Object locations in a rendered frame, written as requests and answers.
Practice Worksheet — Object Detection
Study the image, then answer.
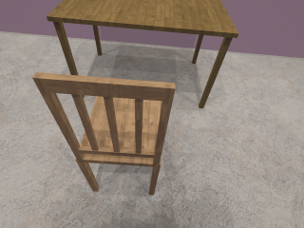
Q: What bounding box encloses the chair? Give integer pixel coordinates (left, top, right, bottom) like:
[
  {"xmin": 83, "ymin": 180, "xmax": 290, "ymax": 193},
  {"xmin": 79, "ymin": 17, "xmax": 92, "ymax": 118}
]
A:
[{"xmin": 32, "ymin": 72, "xmax": 176, "ymax": 196}]

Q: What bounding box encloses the table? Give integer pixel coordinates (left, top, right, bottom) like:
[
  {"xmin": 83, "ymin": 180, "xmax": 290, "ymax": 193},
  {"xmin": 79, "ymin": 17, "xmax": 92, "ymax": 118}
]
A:
[{"xmin": 47, "ymin": 0, "xmax": 239, "ymax": 109}]

